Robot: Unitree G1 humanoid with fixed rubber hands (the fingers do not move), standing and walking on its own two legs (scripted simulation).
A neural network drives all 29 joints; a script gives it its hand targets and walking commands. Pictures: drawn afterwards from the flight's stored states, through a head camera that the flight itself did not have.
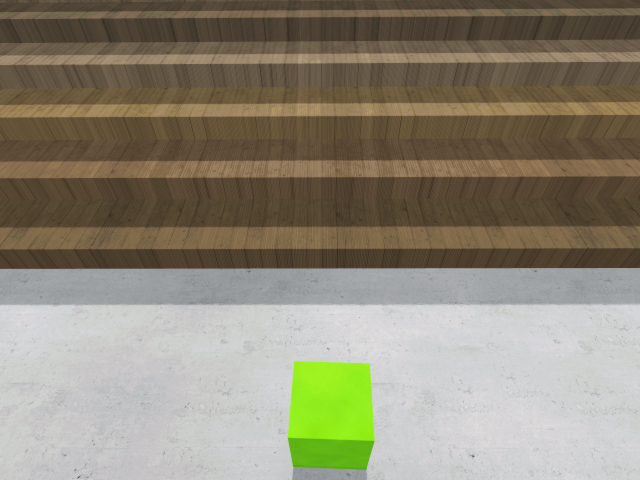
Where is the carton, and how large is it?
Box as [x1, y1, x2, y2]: [288, 361, 374, 469]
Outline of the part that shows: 294,361 288,429 288,441 293,466 365,469 374,441 369,363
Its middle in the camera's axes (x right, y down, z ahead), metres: +0.04 +0.49 +1.10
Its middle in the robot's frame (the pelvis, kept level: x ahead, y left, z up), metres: +0.47 +0.00 -0.66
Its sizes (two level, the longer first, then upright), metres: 0.210 0.200 0.250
